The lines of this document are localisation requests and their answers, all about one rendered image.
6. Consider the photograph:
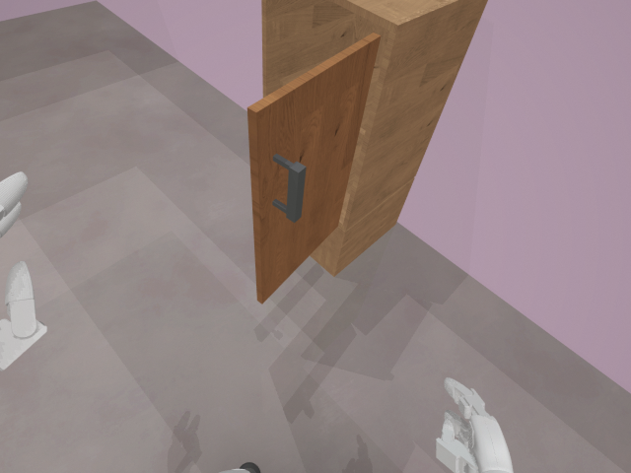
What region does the left robot hand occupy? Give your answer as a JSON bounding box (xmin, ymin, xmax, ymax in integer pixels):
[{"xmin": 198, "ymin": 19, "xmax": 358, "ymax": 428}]
[{"xmin": 0, "ymin": 171, "xmax": 47, "ymax": 371}]

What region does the right robot hand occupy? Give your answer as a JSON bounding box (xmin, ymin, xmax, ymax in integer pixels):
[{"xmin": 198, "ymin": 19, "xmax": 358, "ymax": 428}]
[{"xmin": 436, "ymin": 377, "xmax": 514, "ymax": 473}]

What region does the cupboard door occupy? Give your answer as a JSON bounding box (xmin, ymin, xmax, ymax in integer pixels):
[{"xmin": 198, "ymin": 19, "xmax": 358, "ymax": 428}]
[{"xmin": 247, "ymin": 33, "xmax": 381, "ymax": 304}]

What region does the handle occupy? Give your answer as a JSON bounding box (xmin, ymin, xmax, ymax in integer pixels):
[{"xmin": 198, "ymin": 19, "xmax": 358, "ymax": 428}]
[{"xmin": 272, "ymin": 154, "xmax": 307, "ymax": 223}]

